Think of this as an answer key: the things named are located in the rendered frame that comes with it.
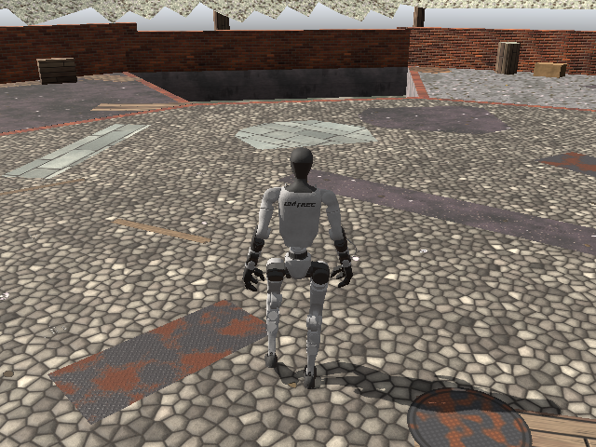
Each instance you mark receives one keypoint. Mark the robot right upper arm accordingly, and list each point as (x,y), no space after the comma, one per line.
(328,197)

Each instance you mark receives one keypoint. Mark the robot left hand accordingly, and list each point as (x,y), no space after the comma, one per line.
(248,278)

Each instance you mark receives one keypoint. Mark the robot left forearm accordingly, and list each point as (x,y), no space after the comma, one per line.
(254,251)

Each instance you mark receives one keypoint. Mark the robot left foot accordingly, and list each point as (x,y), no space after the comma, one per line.
(271,361)

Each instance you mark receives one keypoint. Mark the left robot thigh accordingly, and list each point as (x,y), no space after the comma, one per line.
(275,272)

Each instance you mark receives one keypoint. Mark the robot right hand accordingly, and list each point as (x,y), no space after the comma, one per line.
(346,272)

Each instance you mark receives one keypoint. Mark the robot left upper arm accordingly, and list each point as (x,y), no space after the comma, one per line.
(270,196)

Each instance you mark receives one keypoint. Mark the robot right forearm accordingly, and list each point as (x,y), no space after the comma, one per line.
(342,250)

